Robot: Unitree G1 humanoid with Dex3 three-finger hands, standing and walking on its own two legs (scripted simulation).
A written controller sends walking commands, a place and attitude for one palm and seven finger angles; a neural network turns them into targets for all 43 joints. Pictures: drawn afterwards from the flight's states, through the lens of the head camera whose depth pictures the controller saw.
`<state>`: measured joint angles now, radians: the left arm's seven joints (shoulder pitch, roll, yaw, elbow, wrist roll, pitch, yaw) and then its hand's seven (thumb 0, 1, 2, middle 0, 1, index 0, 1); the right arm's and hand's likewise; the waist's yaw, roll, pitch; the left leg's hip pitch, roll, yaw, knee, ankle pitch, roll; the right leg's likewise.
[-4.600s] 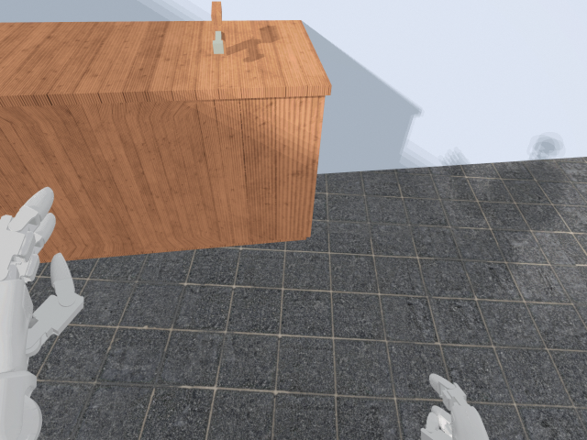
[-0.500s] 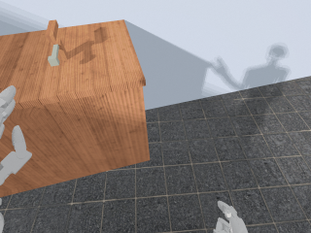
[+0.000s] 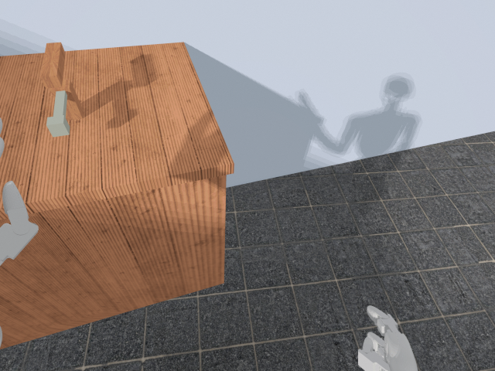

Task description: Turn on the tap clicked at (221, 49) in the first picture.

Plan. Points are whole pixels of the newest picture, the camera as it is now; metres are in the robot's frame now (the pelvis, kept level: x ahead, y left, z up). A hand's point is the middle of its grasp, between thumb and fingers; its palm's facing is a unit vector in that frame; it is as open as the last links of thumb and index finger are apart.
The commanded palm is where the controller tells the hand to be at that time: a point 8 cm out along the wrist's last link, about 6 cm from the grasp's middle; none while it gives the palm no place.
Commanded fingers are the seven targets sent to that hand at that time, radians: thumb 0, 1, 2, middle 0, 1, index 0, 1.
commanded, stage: take the last steps up to it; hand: left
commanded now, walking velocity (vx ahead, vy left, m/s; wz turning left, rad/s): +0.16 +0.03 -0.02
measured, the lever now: (58, 126) +0.50 +0.38 +0.09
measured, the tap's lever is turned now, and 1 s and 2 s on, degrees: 0 0 0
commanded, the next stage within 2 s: come to a stop and stand still in 0.12 s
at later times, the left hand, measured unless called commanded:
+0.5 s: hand (92, 206) +0.28 +0.21 +0.16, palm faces +0.35 -0.83 -0.43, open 7.4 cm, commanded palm +0.21 +0.27 +0.18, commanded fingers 0.00 0.90 0.90 -0.20 -0.30 -0.20 -0.30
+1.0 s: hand out of the picture +0.21 +0.33 +0.17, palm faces +0.37 -0.85 -0.37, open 7.4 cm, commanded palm +0.15 +0.37 +0.18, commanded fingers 0.00 0.90 0.90 -0.20 -0.30 -0.20 -0.30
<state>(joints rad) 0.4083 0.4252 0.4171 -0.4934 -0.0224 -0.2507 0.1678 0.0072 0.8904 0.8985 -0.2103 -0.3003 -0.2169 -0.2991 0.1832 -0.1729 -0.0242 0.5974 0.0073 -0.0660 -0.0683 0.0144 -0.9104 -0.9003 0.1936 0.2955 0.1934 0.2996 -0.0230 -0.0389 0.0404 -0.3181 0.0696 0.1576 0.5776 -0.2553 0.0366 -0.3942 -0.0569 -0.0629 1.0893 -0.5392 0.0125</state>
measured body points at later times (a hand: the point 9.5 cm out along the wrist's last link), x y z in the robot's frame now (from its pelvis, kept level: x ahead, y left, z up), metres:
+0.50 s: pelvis +0.05 -0.01 +0.00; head +0.07 -0.02 +0.45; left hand +0.25 +0.26 +0.19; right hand +0.22 -0.26 -0.09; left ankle +0.05 +0.12 -0.69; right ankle +0.08 -0.10 -0.73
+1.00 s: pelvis -0.01 +0.09 +0.00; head -0.01 +0.11 +0.45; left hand +0.18 +0.38 +0.19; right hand +0.14 -0.11 -0.08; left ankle +0.07 +0.13 -0.73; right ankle +0.06 -0.08 -0.72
